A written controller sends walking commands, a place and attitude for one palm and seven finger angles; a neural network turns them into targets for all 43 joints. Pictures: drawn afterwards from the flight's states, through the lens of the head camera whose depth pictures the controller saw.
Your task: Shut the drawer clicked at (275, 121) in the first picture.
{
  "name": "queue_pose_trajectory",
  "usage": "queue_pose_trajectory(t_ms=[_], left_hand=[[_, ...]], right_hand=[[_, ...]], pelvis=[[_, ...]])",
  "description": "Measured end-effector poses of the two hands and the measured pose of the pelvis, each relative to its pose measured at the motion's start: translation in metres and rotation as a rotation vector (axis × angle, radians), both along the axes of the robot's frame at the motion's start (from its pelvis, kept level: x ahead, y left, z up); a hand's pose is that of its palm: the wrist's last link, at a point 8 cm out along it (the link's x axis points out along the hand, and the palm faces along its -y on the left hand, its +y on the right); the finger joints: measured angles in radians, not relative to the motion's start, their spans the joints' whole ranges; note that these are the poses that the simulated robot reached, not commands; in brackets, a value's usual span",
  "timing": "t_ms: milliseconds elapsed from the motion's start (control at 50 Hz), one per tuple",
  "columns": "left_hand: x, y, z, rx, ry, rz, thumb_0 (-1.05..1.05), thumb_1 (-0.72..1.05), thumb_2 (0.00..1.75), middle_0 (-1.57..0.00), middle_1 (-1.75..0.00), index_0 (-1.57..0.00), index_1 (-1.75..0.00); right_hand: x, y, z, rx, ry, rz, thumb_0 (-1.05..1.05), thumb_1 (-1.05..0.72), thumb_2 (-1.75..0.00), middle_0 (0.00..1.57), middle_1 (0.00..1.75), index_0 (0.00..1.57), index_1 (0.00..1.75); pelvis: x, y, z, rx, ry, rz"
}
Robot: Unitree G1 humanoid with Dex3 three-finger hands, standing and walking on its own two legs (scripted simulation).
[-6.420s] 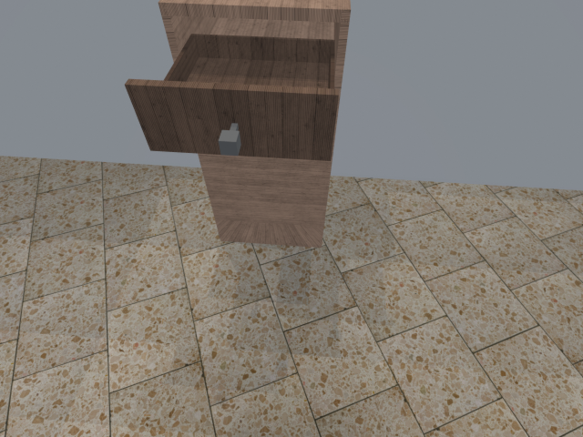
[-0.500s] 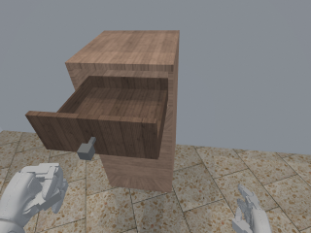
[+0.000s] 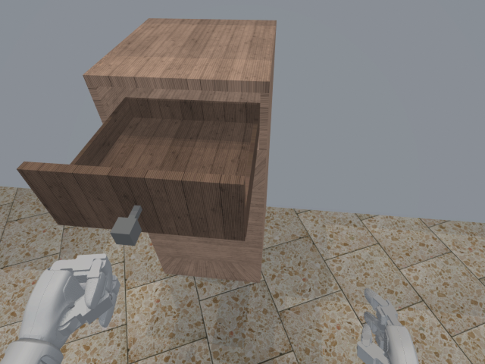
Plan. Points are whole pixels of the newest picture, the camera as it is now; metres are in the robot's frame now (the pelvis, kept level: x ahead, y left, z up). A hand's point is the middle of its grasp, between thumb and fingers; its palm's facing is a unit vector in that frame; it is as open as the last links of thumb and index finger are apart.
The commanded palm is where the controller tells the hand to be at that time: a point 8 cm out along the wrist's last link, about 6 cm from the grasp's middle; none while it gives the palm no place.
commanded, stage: bring the fist close to the handle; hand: left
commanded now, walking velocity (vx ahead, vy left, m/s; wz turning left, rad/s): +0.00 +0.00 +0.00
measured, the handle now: (130, 223) +0.32 +0.23 +0.08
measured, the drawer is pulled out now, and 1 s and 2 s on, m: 0.29 0.29 0.22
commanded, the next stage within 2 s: push the drawer shut in 0.82 s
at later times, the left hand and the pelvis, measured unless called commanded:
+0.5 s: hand (136, 285) +0.21 +0.18 +0.07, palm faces +0.00 -1.00 -0.07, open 3.3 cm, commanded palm +0.19 +0.24 +0.08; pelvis -0.01 +0.00 -0.01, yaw +0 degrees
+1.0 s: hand (129, 286) +0.21 +0.19 +0.08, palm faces +0.03 -1.00 -0.08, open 3.3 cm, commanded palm +0.19 +0.25 +0.08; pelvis +0.00 +0.00 -0.02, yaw +0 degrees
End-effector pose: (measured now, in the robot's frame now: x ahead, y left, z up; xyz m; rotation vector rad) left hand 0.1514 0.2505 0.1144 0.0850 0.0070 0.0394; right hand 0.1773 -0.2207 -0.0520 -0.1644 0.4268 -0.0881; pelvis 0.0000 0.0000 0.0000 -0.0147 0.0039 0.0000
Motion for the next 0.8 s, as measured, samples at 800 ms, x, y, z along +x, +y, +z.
queue_pose_trajectory(t_ms=[800], left_hand=[[0.042,-0.009,-0.04,-0.015,0.022,-0.023,0.02,0.9,0.9,-1.4,-1.6,-1.4,-1.6]], right_hand=[[-0.018,-0.016,-0.034,-0.012,0.172,-0.055,0.02,-0.9,-0.9,0.2,0.3,0.2,0.3]], pelvis=[[0.004,-0.001,-0.015,0.003,0.093,-0.008]])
